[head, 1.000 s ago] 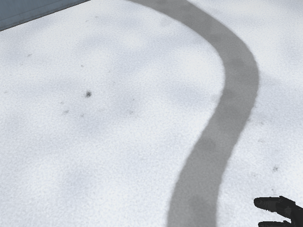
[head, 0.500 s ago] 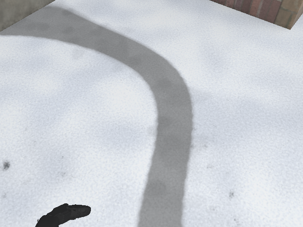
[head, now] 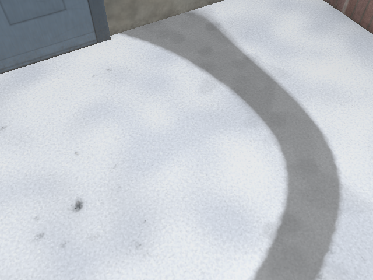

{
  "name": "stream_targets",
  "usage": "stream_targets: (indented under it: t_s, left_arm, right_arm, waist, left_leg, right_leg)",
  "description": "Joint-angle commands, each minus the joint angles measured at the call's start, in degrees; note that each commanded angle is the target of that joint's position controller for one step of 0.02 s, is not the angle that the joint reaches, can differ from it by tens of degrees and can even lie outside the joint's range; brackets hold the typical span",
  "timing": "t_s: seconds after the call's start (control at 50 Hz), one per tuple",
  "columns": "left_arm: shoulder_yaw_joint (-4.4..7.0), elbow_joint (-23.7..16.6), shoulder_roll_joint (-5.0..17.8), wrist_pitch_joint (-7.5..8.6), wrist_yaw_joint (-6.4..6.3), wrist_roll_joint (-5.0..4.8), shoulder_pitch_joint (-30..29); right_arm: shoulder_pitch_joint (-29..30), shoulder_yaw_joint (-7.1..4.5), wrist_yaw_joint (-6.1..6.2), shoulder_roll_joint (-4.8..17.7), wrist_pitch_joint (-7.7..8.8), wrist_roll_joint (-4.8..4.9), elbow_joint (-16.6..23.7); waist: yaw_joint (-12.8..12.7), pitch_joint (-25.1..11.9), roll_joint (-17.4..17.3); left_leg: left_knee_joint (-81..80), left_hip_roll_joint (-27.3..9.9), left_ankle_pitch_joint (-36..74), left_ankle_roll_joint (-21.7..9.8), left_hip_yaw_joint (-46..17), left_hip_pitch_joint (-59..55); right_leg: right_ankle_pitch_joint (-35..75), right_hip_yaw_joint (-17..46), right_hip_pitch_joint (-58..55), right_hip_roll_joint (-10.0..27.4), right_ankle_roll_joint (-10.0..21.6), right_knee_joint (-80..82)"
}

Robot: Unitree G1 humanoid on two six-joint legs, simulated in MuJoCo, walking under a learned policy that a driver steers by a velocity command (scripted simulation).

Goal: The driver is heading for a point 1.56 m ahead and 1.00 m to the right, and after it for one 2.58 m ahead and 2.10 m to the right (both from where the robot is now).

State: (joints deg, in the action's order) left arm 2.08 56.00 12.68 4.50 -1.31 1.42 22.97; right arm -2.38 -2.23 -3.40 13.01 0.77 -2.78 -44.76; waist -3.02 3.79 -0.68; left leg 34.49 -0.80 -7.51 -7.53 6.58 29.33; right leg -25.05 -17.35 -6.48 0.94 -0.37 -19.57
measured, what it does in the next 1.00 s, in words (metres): walks ahead, turning right: left foot, then right foot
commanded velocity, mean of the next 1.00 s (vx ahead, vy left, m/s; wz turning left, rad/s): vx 0.09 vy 0.00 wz -0.39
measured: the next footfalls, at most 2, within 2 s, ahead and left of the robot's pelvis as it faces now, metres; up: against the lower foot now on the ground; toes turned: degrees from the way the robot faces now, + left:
left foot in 0.02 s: +0.17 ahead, +0.08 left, +0.00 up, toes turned +5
right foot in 0.54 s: +0.18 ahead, -0.11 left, +0.00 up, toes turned -17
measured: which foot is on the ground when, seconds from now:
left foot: up 0.00-0.00, down 0.02-0.54, up 0.56-1.00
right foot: down 0.00-0.02, up 0.04-0.52, down 0.54-1.00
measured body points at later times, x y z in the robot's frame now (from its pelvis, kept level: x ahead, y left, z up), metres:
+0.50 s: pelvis +0.13 +0.00 +0.01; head +0.15 -0.02 +0.46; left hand +0.26 +0.22 -0.12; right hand +0.15 -0.27 -0.13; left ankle +0.13 +0.07 -0.72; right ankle +0.15 -0.10 -0.71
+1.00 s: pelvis +0.13 -0.01 +0.02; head +0.16 -0.02 +0.46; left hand +0.34 +0.21 -0.11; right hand +0.13 -0.31 -0.10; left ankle +0.18 +0.11 -0.70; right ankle +0.14 -0.10 -0.72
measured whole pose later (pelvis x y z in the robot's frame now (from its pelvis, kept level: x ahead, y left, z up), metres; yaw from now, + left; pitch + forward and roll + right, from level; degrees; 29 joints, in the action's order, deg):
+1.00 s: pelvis +0.13 -0.01 +0.02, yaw -28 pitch +1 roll +0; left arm 5.0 46.4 16.2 -2.6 0.5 1.2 12.1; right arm -8.1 -3.0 2.3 14.7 -2.4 -0.2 -45.1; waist -2.1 3.2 0.9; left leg 41.2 1.7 -24.1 1.2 -3.2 20.2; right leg -8.1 8.8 18.2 -7.5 3.6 -25.7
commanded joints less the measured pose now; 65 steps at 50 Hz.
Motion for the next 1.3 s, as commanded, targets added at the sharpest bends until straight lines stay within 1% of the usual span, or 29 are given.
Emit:
stream_targets:
  t_s: [0.02, 0.04, 0.06, 0.08, 0.1, 0.14, 0.16, 0.2, 0.3, 0.44, 0.5, 0.52, 0.54, 0.56, 0.58, 0.62, 0.68, 0.72, 0.9, 0.98, 1.02, 1.04, 1.06, 1.08, 1.1, 1.12, 1.14, 1.2, 1.3]
  left_arm:
    - [1.21, -1.5, 8.8, -0.41, -0.20, -0.78, 1.4]
    - [-0.82, -3.8, 0.7, -0.33, 0.59, -2.96, 6.8]
    - [0.83, -2.6, 6.5, -1.00, -0.13, -3.47, 6.2]
    - [1.15, -3.9, 6.6, -1.04, -0.37, -3.48, 0.1]
    - [0.65, -4.1, 5.0, -0.77, -0.28, -3.01, -2.0]
    - [1.27, -2.3, 4.9, -2.31, -0.09, -0.60, -0.6]
    - [1.40, -1.3, 4.0, -3.36, 0.14, 0.06, 1.1]
    - [1.60, -1.3, 2.4, -4.51, 0.60, -0.19, 2.3]
    - [1.76, -4.5, 1.9, -5.92, 1.27, 0.22, -4.7]
    - [1.89, -9.0, 3.3, -6.98, 2.22, 0.51, -10.8]
    - [2.08, -10.4, 3.1, -6.50, 2.29, 0.18, -10.5]
    - [2.13, -10.5, 3.2, -5.80, 2.12, 0.13, -9.1]
    - [3.13, -10.0, 7.0, -4.88, 1.57, 0.53, -6.6]
    - [5.31, -10.7, 15.6, -4.69, 0.94, 0.01, -5.3]
    - [5.68, -8.9, 14.7, -5.05, 0.74, -0.81, 0.2]
    - [4.52, -9.9, 10.8, -5.94, 0.09, -0.89, -6.2]
    - [3.52, -12.2, 8.0, -6.17, 0.10, -1.37, -12.2]
    - [3.92, -11.9, 9.5, -5.60, 0.56, -1.29, -10.5]
    - [4.92, -12.5, 12.5, -6.30, 1.23, -0.18, -9.3]
    - [5.14, -12.9, 12.8, -6.69, 1.77, -0.13, -11.3]
    - [5.16, -13.2, 12.6, -7.06, 1.94, -0.60, -13.7]
    - [4.98, -13.5, 12.0, -7.19, 1.77, -1.22, -14.8]
    - [4.17, -14.2, 8.8, -7.02, 1.56, -1.64, -13.4]
    - [3.87, -14.5, 6.7, -6.67, 1.13, -1.77, -10.7]
    - [4.86, -14.0, 11.5, -6.68, 1.01, 0.58, -12.2]
    - [5.42, -13.1, 12.3, -6.85, 1.40, 0.50, -11.5]
    - [5.45, -11.9, 11.7, -7.32, 1.94, 0.40, -9.7]
    - [5.01, -11.2, 10.8, -8.28, 3.50, -0.14, -8.4]
    - [3.74, -13.9, 9.0, -8.84, 4.00, -0.53, -14.3]
  right_arm:
    - [-20.2, -2.46, 1.65, 6.6, 2.14, -1.63, -4.1]
    - [-23.6, -3.85, 2.48, 13.8, 2.60, -2.38, -4.6]
    - [-26.5, -4.49, 3.20, 15.1, 1.88, 1.56, -4.6]
    - [-20.9, -3.89, 3.77, 13.7, 1.89, 2.40, -4.2]
    - [-16.0, -2.60, 3.98, 9.3, 2.11, 2.28, -4.0]
    - [-10.5, -0.77, 4.44, 3.8, 2.43, 2.41, -4.1]
    - [-10.1, -0.46, 4.54, 3.4, 2.68, 2.10, -4.2]
    - [-10.5, -0.88, 4.59, 5.6, 3.44, 1.94, -4.5]
    - [-9.7, -0.75, 5.33, 5.3, 2.77, 1.92, -4.5]
    - [-12.4, -2.16, 5.50, 8.4, 0.19, 1.25, -5.1]
    - [-12.3, -2.86, 5.72, 9.6, -0.86, 1.26, -5.0]
    - [-12.9, -3.16, 5.73, 9.9, -1.21, 1.16, -5.3]
    - [-15.2, -3.02, 5.45, 8.5, -1.56, 0.89, -5.3]
    - [-13.2, -1.87, 5.18, 3.9, -1.78, 2.02, -1.3]
    - [-8.6, -1.97, 5.65, 5.9, -2.77, 1.50, -0.8]
    - [-8.2, -2.01, 5.33, 5.5, -2.73, 2.38, -1.0]
    - [-9.5, -2.61, 5.07, 7.1, -2.48, 0.87, -1.5]
    - [-9.9, -2.42, 5.02, 6.1, -3.00, 1.35, -1.1]
    - [-5.6, -2.00, 5.61, 6.2, -3.19, 2.13, 2.3]
    - [-7.7, -1.84, 5.92, 6.7, -2.33, 2.72, 3.0]
    - [-11.6, -1.65, 6.20, 6.3, -1.73, 2.96, 2.4]
    - [-14.4, -1.78, 6.54, 6.8, -1.33, 2.70, 1.8]
    - [-14.5, -2.71, 7.08, 11.5, -1.04, 1.72, 2.1]
    - [-9.2, -3.51, 7.05, 16.7, -1.26, 1.52, 4.7]
    - [-8.7, -3.45, 6.58, 15.3, -1.54, 0.67, 4.7]
    - [-5.7, -2.16, 6.28, 10.8, -1.41, 1.03, 5.5]
    - [-2.8, -1.59, 6.04, 8.7, -1.35, 1.35, 6.0]
    - [-4.0, -1.39, 6.16, 8.4, -1.22, 1.34, 6.7]
    - [-11.9, -2.51, 5.94, 10.9, -1.01, 1.32, 4.4]
  waist:
    - [10.7, -9.5, 2.6]
    - [8.5, -19.8, -11.5]
    - [10.4, -28.7, -6.7]
    - [9.1, -21.0, -2.5]
    - [6.9, -12.6, -2.7]
    - [2.8, -4.9, -1.9]
    - [1.9, -5.3, -1.9]
    - [0.4, -6.7, -1.8]
    - [1.0, -4.9, -6.2]
    - [3.7, -4.3, -5.9]
    - [3.4, -3.7, -4.6]
    - [2.2, -4.3, -2.3]
    - [1.8, -6.1, 6.8]
    - [1.6, -5.8, 21.8]
    - [-2.0, -8.3, 12.1]
    - [1.5, -4.6, 5.5]
    - [3.6, -6.4, 5.5]
    - [3.4, -7.8, 4.0]
    - [1.0, -6.6, 7.0]
    - [1.9, -7.3, 7.9]
    - [4.2, -7.3, 7.8]
    - [5.9, -6.9, 6.5]
    - [4.6, -6.5, -2.2]
    - [2.6, -5.6, -13.0]
    - [3.1, -3.8, -9.5]
    - [1.1, -2.6, -5.2]
    - [-0.4, -1.4, -4.3]
    - [0.8, -2.8, -7.0]
    - [5.3, -4.1, -7.7]
  left_leg:
    - [-8.0, 1.6, 8.5, -4.1, -3.1, -27.4]
    - [-3.7, -20.8, 36.4, -12.1, -26.3, -50.6]
    - [-7.5, -27.0, 52.3, -17.3, -36.2, -50.6]
    - [-9.0, -23.7, 54.5, -14.7, -25.1, -43.2]
    - [-11.6, -21.2, 49.0, -11.2, -19.2, -35.5]
    - [-16.5, -16.3, 40.8, -5.3, -11.4, -23.9]
    - [-17.3, -15.4, 41.5, -4.1, -8.7, -20.6]
    - [-17.8, -14.9, 44.5, -4.5, -5.3, -19.0]
    - [-18.1, -12.9, 32.3, -3.5, 1.4, -18.7]
    - [-14.8, -18.3, 17.8, -4.8, 0.0, -20.8]
    - [-9.8, -19.4, 12.9, -2.7, -0.2, -21.0]
    - [-5.6, -18.2, 9.4, -0.1, 1.2, -19.5]
    - [5.4, -13.6, 1.6, 3.7, 4.7, -16.1]
    - [19.2, -0.8, -26.1, 8.7, 7.4, 0.0]
    - [29.2, 0.6, -32.2, 9.1, -2.8, 2.5]
    - [31.2, -1.3, -23.0, 9.2, -6.9, 4.1]
    - [29.0, -0.6, -16.0, 9.4, -7.1, 2.2]
    - [26.7, -0.3, -15.6, 10.0, -7.6, 1.5]
    - [13.0, 1.5, -16.4, 9.8, -9.2, -2.4]
    - [5.4, 3.5, -17.2, 8.3, -9.3, -8.9]
    - [-5.0, 4.5, -13.4, 7.1, -8.8, -16.2]
    - [-14.1, 3.4, -9.0, 6.4, -9.4, -22.1]
    - [-22.0, -7.3, -13.6, 4.0, -19.6, -26.4]
    - [-25.8, -21.2, -13.0, -1.7, -35.1, -26.5]
    - [-24.1, -23.5, -6.5, -6.3, -33.9, -17.7]
    - [-23.0, -19.3, -2.5, -5.7, -28.2, -15.0]
    - [-21.7, -15.0, 0.3, -3.7, -21.5, -14.1]
    - [-18.7, -11.0, 10.2, -2.7, -13.1, -20.6]
    - [-15.5, -14.6, 19.4, -4.8, -11.6, -30.8]
  right_leg:
    - [53.8, 3.5, 11.7, 11.1, 5.1, -27.4]
    - [3.7, 3.8, 32.9, 2.8, 2.2, -50.7]
    - [-9.2, 15.6, 34.9, -3.6, 1.2, -62.3]
    - [-4.6, 22.4, 36.7, -1.5, 1.8, -61.0]
    - [-2.1, 21.5, 38.1, 0.8, 2.2, -55.8]
    - [1.5, 20.1, 33.5, 2.8, 1.9, -48.1]
    - [3.1, 19.4, 29.6, 2.0, 1.7, -47.3]
    - [5.2, 18.2, 28.0, 0.6, 1.1, -46.5]
    - [12.4, 16.0, 31.8, 1.9, 0.5, -34.2]
    - [6.1, 12.8, 29.6, 1.5, 2.4, -23.9]
    - [4.3, 12.1, 26.2, 0.6, 4.1, -16.3]
    - [10.1, 12.9, 22.0, 0.3, 4.8, -9.7]
    - [19.2, 21.6, 16.7, 4.6, 6.5, -1.8]
    - [43.5, 44.6, 10.6, 20.2, 16.2, 1.3]
    - [46.7, 44.5, 9.4, 21.5, 21.5, 0.9]
    - [39.6, 36.0, 13.3, 15.2, 18.8, 1.2]
    - [41.3, 31.6, 13.2, 9.8, 15.3, 0.6]
    - [41.4, 32.0, 12.2, 9.4, 15.2, 0.3]
    - [22.1, 40.9, 16.0, 8.2, 14.8, 1.9]
    - [24.6, 45.0, 17.8, 7.3, 13.2, 0.7]
    - [23.3, 45.6, 20.8, 5.3, 10.5, -0.7]
    - [18.0, 44.5, 24.7, 2.8, 7.6, -2.4]
    - [5.8, 38.9, 31.0, -2.5, 3.8, -10.1]
    - [-5.5, 25.2, 39.9, -12.8, 1.4, -23.3]
    - [-6.9, 24.2, 37.8, -8.0, 0.7, -34.6]
    - [-3.5, 25.3, 35.3, -7.0, 0.8, -39.9]
    - [0.0, 24.5, 34.8, -6.8, 0.4, -43.9]
    - [2.8, 21.7, 37.9, -6.0, -1.9, -47.6]
    - [0.3, 19.4, 39.7, -3.5, -3.7, -37.5]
